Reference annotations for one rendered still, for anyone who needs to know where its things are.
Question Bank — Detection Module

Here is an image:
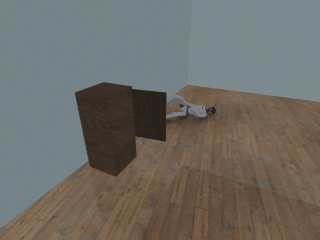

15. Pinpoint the left robot hand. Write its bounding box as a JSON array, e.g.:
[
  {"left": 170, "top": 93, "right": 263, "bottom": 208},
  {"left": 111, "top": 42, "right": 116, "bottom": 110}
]
[{"left": 188, "top": 108, "right": 196, "bottom": 115}]

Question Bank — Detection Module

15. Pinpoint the robot head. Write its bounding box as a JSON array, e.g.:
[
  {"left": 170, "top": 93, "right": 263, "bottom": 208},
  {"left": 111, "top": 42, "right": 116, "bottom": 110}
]
[{"left": 205, "top": 107, "right": 216, "bottom": 115}]

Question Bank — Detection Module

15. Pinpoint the cupboard door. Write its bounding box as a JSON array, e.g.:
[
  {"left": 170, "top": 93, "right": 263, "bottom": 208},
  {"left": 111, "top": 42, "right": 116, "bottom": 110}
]
[{"left": 132, "top": 89, "right": 167, "bottom": 142}]

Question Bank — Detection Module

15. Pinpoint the left robot upper arm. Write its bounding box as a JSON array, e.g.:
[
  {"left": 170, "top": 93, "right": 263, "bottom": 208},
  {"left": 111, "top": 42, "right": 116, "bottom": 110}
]
[{"left": 198, "top": 113, "right": 207, "bottom": 118}]

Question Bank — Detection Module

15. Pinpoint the robot right thigh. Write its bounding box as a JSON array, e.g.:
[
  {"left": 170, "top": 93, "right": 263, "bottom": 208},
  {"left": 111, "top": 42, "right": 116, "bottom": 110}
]
[{"left": 173, "top": 95, "right": 186, "bottom": 107}]

